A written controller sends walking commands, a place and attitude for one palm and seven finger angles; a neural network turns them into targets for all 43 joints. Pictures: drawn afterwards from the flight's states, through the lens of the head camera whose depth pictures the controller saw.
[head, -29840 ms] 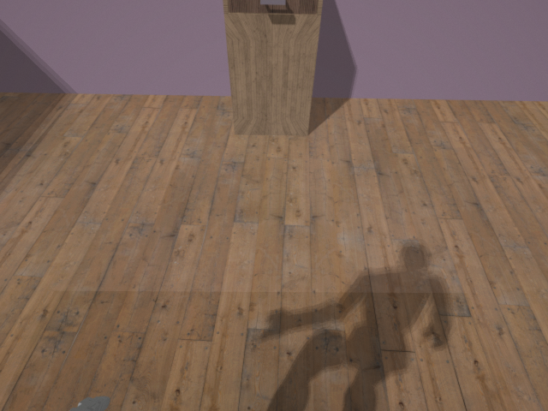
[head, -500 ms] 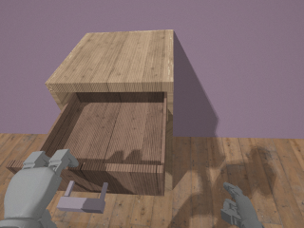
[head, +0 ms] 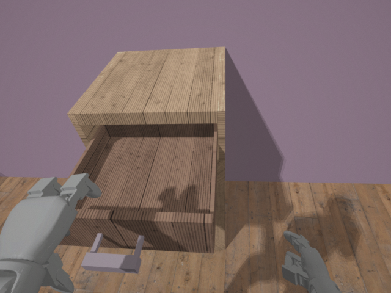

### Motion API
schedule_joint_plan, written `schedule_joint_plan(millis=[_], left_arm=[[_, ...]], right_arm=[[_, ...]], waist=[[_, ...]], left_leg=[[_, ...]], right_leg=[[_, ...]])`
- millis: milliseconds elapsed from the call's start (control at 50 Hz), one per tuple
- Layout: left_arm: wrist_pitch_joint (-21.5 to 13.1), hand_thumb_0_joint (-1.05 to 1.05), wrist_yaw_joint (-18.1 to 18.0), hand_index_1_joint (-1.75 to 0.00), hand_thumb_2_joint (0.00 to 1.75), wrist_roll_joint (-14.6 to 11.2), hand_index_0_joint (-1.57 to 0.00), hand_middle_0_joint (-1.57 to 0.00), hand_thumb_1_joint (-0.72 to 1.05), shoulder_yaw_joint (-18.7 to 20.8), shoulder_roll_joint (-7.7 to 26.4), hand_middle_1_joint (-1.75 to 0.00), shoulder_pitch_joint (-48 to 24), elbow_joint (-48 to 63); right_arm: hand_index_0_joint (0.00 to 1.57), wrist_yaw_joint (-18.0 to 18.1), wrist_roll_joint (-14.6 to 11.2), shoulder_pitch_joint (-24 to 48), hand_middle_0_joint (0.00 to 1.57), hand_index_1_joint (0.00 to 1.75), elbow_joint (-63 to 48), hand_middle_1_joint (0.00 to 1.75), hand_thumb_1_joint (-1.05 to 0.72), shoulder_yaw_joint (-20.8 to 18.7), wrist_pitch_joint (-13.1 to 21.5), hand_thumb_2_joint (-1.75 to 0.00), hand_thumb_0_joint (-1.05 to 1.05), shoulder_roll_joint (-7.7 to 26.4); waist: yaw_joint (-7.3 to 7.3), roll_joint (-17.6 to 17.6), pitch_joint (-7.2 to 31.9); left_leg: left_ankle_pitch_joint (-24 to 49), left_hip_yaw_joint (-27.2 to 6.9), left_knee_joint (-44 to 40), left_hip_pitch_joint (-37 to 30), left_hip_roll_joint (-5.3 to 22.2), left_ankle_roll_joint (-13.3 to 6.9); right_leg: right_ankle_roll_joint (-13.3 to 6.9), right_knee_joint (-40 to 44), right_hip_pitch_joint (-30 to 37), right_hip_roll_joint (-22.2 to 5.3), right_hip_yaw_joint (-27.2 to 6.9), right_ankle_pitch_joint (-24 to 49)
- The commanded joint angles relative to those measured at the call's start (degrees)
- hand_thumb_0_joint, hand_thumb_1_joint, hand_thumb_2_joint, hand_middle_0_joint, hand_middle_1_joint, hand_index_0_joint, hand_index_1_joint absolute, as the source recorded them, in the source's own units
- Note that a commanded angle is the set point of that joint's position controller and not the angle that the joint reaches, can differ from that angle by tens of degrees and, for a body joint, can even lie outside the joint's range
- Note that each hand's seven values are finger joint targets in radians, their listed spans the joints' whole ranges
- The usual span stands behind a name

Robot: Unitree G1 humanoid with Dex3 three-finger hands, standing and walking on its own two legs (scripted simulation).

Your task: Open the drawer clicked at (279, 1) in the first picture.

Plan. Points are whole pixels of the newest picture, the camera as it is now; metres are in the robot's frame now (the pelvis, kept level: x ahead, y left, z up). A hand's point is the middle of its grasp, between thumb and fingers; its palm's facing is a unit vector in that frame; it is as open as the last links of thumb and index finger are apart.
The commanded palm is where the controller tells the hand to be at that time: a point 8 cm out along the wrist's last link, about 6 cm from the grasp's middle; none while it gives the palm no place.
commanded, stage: draw the hand back to the body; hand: left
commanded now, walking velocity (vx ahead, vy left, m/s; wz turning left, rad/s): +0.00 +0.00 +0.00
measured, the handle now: (115, 251) +0.19 +0.22 -0.01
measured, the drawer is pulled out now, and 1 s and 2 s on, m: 0.30 0.30 0.30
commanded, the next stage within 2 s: step back with the hand held close in 1.64 s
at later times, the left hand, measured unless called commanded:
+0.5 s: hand (62, 235) +0.15 +0.25 +0.13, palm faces +0.07 -0.09 -0.99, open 13.9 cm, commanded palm +0.13 +0.25 +0.19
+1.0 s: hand (77, 202) +0.19 +0.22 +0.17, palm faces +0.38 -0.84 -0.38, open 12.5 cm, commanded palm +0.14 +0.27 +0.19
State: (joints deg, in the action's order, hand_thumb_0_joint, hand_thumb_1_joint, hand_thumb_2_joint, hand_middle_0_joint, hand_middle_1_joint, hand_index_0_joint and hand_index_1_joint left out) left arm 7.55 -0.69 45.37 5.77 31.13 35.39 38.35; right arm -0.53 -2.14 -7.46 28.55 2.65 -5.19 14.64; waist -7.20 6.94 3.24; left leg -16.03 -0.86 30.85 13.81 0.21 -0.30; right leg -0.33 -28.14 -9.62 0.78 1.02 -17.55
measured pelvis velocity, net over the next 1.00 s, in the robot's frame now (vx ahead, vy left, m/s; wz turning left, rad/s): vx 0.01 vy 0.00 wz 0.02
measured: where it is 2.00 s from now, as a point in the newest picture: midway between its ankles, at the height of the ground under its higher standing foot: outside the picture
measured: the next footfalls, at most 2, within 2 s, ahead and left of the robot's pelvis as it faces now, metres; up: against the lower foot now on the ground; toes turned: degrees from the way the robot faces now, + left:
none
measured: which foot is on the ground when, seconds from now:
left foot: down 0.00-1.00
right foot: down 0.00-1.00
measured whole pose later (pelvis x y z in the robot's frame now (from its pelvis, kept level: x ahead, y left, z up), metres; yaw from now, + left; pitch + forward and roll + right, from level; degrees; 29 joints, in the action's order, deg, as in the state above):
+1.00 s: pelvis +0.01 +0.00 +0.00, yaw +1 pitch -3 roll +0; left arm -5.9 -6.8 -2.6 14.7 18.9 31.3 31.8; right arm 3.9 -0.5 -11.6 35.4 2.7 7.7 10.5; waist -3.1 2.1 0.0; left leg -15.4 -1.6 27.1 8.9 -0.2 0.0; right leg -0.7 -24.4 -4.4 0.4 1.8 -17.2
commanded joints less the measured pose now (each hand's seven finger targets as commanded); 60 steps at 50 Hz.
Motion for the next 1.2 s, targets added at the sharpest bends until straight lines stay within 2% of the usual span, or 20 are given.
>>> schedule_joint_plan(millis=[0,40,60,140,200,240,360,540,620,640,660,680,720,740,760,820,960,1120,1160,1180], left_arm=[[-1.7,0.00,-1.5,-1.20,0.30,0.7,-0.30,-0.30,-0.50,8.2,10.5,-1.20,-4.1,9.0],[-2.0,0.00,-2.4,-1.20,0.30,0.8,-0.30,-0.30,-0.50,10.1,11.7,-1.20,-5.0,11.1],[-2.8,0.00,-2.2,-1.20,0.30,0.6,-0.30,-0.30,-0.50,8.2,10.1,-1.20,-6.0,9.6],[-3.5,0.00,-3.1,-1.20,0.30,-0.6,-0.30,-0.30,-0.50,12.0,12.3,-1.20,-5.2,9.0],[-3.8,0.00,-2.6,-1.20,0.30,-1.3,-0.30,-0.30,-0.50,11.9,12.2,-1.20,-4.2,5.0],[-3.6,0.00,-2.7,-1.20,0.30,-1.9,-0.30,-0.30,-0.50,12.6,12.6,-1.20,-5.0,7.1],[-4.9,0.00,-2.4,-1.20,0.30,-1.8,-0.30,-0.30,-0.50,11.3,11.9,-1.20,-2.9,7.0],[-4.5,0.00,-4.8,-1.20,0.30,-2.0,-0.30,-0.30,-0.50,14.8,13.4,-1.20,-1.5,7.8],[-4.3,0.00,-4.1,-1.20,0.30,-2.1,-0.30,-0.30,-0.50,13.8,13.4,-1.20,-2.0,6.5],[-9.6,0.00,-4.7,-1.18,0.32,-42.4,-0.30,-0.30,-0.47,11.3,-7.9,-1.18,-10.4,9.4],[-11.0,0.00,-6.3,-1.15,0.33,-42.3,-0.29,-0.29,-0.43,14.1,-4.0,-1.15,-1.6,-5.2],[-12.3,0.00,-6.4,-1.13,0.34,-46.4,-0.29,-0.29,-0.40,13.5,-5.1,-1.13,-1.9,2.1],[-15.1,0.00,-7.7,-1.09,0.37,-47.0,-0.29,-0.29,-0.32,15.4,-1.1,-1.09,-8.2,10.3],[-15.6,0.00,-8.4,-1.07,0.39,-47.1,-0.29,-0.29,-0.29,17.2,0.5,-1.07,-8.2,10.3],[-16.0,0.00,-8.3,-1.04,0.40,-47.0,-0.28,-0.28,-0.26,14.3,-3.1,-1.04,-6.3,8.7],[-16.2,0.00,-8.0,-0.98,0.45,-47.5,-0.27,-0.27,-0.15,14.3,-3.1,-0.98,-7.8,8.6],[-16.4,0.00,-6.7,-0.82,0.55,-48.4,-0.26,-0.26,0.09,15.2,-5.0,-0.82,-4.1,2.2],[-16.5,0.00,-6.6,-0.64,0.68,-48.8,-0.24,-0.24,0.37,17.0,-3.2,-0.64,-4.6,4.7],[-16.4,0.00,-6.8,-0.59,0.70,-48.5,-0.23,-0.23,0.44,17.2,-3.4,-0.59,-4.6,2.4],[-16.1,0.00,-6.7,-0.57,0.72,-48.8,-0.23,-0.23,0.48,16.9,-3.6,-0.57,-5.1,2.8]], right_arm=[[0.20,0.7,0.5,10.3,0.20,0.30,-10.7,0.30,-0.90,-1.9,3.6,-0.90,0.00,4.6],[0.20,0.7,-0.1,11.6,0.20,0.30,-11.2,0.30,-0.90,-1.6,4.3,-0.90,0.00,4.4],[0.20,0.9,0.6,9.8,0.20,0.30,-10.6,0.30,-0.90,-1.5,4.3,-0.90,0.00,3.9],[0.20,1.0,0.0,11.3,0.20,0.30,-10.4,0.30,-0.90,-2.0,4.9,-0.90,0.00,4.2],[0.20,1.2,0.6,9.7,0.20,0.30,-9.3,0.30,-0.90,-2.4,4.2,-0.90,0.00,4.6],[0.20,1.2,0.0,11.7,0.20,0.30,-10.0,0.30,-0.90,-2.1,5.0,-0.90,0.00,4.5],[0.20,1.4,0.6,9.4,0.20,0.30,-9.6,0.30,-0.90,-2.3,4.9,-0.90,0.00,4.7],[0.20,0.9,-0.2,11.3,0.20,0.30,-10.1,0.30,-0.90,-3.0,4.2,-0.90,0.00,4.7],[0.20,1.1,0.1,9.4,0.20,0.30,-10.1,0.30,-0.90,-3.3,3.4,-0.90,0.00,5.1],[0.20,2.5,-0.4,6.1,0.20,0.30,-11.1,0.30,-0.90,-2.6,8.8,-0.90,0.00,0.8],[0.20,3.7,0.4,4.4,0.20,0.30,-6.6,0.30,-0.90,-2.6,10.7,-0.90,0.00,1.6],[0.20,4.5,0.4,4.7,0.20,0.30,-7.6,0.30,-0.90,-2.7,11.1,-0.90,0.00,1.9],[0.20,5.7,1.1,5.2,0.20,0.30,-7.6,0.30,-0.90,-2.6,14.0,-0.90,0.00,2.3],[0.20,6.0,1.4,6.0,0.20,0.30,-6.2,0.30,-0.90,-2.3,15.2,-0.90,0.00,2.4],[0.20,5.9,1.6,4.8,0.20,0.30,-5.6,0.30,-0.90,-1.8,16.0,-0.90,0.00,1.6],[0.20,5.4,1.5,4.8,0.20,0.30,-4.6,0.30,-0.90,-1.9,17.1,-0.90,0.00,1.7],[0.20,4.6,1.6,5.1,0.20,0.30,-2.6,0.30,-0.90,-2.8,15.9,-0.90,0.00,1.8],[0.20,4.8,1.3,5.4,0.20,0.30,-3.3,0.30,-0.90,-3.8,14.7,-0.90,0.00,2.1],[0.20,5.0,1.4,5.2,0.20,0.30,-2.4,0.30,-0.90,-3.9,14.4,-0.90,0.00,2.1],[0.20,5.0,1.3,5.3,0.20,0.30,-2.9,0.30,-0.90,-3.8,14.3,-0.90,0.00,2.1]], waist=[[-0.02,-4.9,2.1],[-0.14,-1.8,3.3],[0.08,-2.6,2.5],[-0.03,-2.1,2.6],[0.20,-4.5,1.2],[0.31,-2.5,2.1],[0.36,-2.7,3.0],[0.09,-1.6,3.1],[0.66,-4.3,3.0],[6.48,-3.9,-0.4],[5.35,-7.8,-3.6],[4.74,-10.5,-1.7],[4.12,-7.6,3.2],[3.49,-3.2,3.2],[3.65,-1.3,2.4],[3.66,0.6,-0.3],[3.67,-2.1,-1.2],[3.80,-5.1,3.6],[3.96,-3.0,1.9],[3.99,-5.3,2.4]], left_leg=[[11.2,1.1,-3.4,-5.5,0.5,-0.9],[11.3,0.8,-2.9,-6.3,1.0,-0.4],[11.4,1.1,-2.8,-6.2,0.4,-0.8],[11.3,0.7,-2.2,-6.5,0.5,-0.3],[11.2,1.1,-2.2,-5.5,-0.1,-0.7],[10.8,0.7,-2.1,-5.8,0.2,-0.3],[12.2,1.0,-1.5,-5.6,-0.1,-0.6],[12.8,0.6,-1.3,-4.8,0.6,0.0],[12.9,0.7,-1.5,-4.7,0.6,-0.4],[8.5,-0.2,-3.0,-10.4,1.2,-1.4],[6.0,-0.7,-4.3,-8.7,2.3,-1.1],[7.7,-1.6,-6.0,-8.2,2.3,-0.8],[10.1,-1.0,-6.1,-9.4,1.6,-1.0],[10.4,-0.6,-6.1,-9.3,1.2,-0.7],[11.3,-0.5,-6.2,-8.6,0.8,-0.6],[13.3,-0.7,-7.2,-7.8,1.2,-0.1],[16.5,-0.4,-7.4,-7.9,1.2,0.1],[20.5,0.3,-7.1,-10.3,1.3,-0.2],[19.6,0.7,-6.8,-10.4,0.8,-0.2],[19.7,0.5,-7.2,-10.4,1.2,-0.2]], right_leg=[[-0.1,6.9,-4.7,-0.4,2.0,7.7],[-0.5,6.7,-4.7,-0.3,1.0,7.3],[-0.4,6.9,-5.4,-0.4,2.1,6.7],[-0.6,7.2,-5.0,-0.4,0.6,8.4],[0.0,7.2,-5.3,-0.5,1.6,8.9],[-0.3,7.2,-5.1,-0.5,0.5,8.7],[-0.2,6.4,-5.6,-0.6,2.0,9.6],[-0.8,5.3,-5.4,-0.3,1.1,10.5],[-0.1,5.1,-6.0,-0.8,2.0,10.6],[-1.1,6.0,-5.7,0.1,2.6,7.8],[-1.2,5.6,-6.6,0.4,3.7,4.8],[-0.8,6.1,-3.5,-0.6,3.9,6.1],[-0.5,5.9,-0.7,-1.6,2.7,8.6],[-0.9,6.2,-0.1,-1.5,2.0,8.5],[-1.1,6.4,-0.4,-1.7,2.5,9.2],[-1.4,6.7,0.0,-2.0,2.4,11.1],[-1.3,8.1,1.3,-1.2,3.0,15.2],[-0.7,7.8,3.2,-1.9,2.7,20.5],[-0.7,8.9,2.0,-1.7,2.8,19.6],[-0.5,8.5,2.4,-2.0,2.7,19.9]])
